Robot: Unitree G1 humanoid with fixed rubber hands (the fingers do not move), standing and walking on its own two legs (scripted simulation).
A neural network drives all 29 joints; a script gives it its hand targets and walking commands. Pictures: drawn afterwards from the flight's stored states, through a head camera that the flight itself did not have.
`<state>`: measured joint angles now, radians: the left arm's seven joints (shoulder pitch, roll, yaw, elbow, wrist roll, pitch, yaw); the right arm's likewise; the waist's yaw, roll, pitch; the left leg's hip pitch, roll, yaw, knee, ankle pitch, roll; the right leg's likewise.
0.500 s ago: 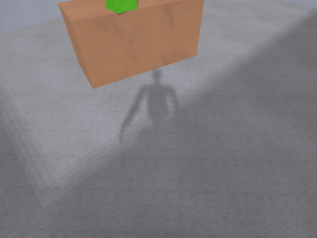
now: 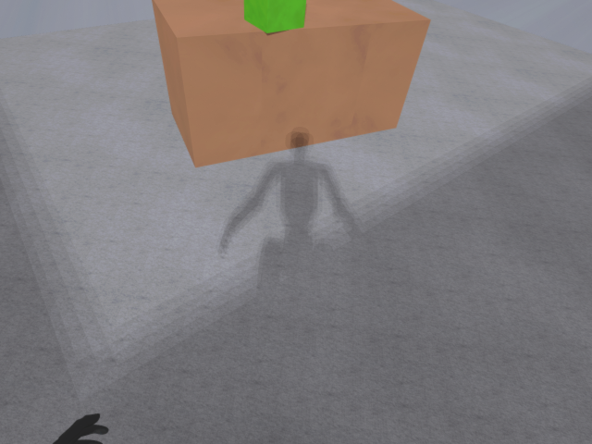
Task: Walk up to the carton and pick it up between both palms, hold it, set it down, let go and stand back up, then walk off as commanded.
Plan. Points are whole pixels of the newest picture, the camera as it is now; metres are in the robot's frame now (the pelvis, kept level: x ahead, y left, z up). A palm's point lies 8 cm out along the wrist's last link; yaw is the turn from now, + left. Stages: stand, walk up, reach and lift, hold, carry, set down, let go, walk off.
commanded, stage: walk up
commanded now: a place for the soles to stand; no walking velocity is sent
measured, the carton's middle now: out of the picture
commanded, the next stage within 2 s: none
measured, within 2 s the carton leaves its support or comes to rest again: neither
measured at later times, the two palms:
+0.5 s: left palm (117, 371) +0.25 +0.28 -0.09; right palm (502, 374) +0.30 -0.35 -0.12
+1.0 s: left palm (169, 233) +0.54 +0.28 -0.10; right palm (466, 256) +0.56 -0.37 -0.12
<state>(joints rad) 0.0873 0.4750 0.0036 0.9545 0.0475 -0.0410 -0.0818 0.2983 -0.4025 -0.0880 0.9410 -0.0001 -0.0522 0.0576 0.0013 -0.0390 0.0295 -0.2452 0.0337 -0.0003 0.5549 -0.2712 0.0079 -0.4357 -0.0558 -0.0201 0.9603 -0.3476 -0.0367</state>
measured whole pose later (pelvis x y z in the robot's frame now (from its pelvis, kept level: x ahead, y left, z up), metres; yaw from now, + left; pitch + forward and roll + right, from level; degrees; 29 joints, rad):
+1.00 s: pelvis +0.47 -0.05 -0.02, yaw +9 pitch -2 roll +3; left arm 0.11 0.47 0.01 0.91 0.02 -0.07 -0.09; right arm 0.29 -0.41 -0.06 0.92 0.00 -0.08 0.03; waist 0.00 -0.05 0.08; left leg -0.26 0.03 -0.02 0.65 -0.36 0.01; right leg -0.42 -0.07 -0.06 0.69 -0.32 0.00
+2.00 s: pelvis +0.90 -0.06 +0.00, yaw +15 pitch +0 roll +3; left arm 0.31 0.41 0.01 0.86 0.03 -0.06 -0.06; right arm 0.28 -0.41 -0.05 0.91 0.00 -0.08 0.01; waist 0.00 0.02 0.10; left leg -0.47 -0.01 -0.02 1.03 -0.37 0.03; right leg -0.29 -0.04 -0.07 0.59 -0.29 -0.03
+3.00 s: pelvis +1.21 -0.06 -0.01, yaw +18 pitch -2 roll +3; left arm 0.32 0.41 0.01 0.83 0.03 -0.02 -0.06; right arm 0.28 -0.41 -0.05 0.90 0.00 -0.07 -0.02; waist 0.00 0.02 0.11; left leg -0.51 0.00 -0.03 0.99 -0.39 0.03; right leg -0.27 -0.02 -0.08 0.63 -0.35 -0.06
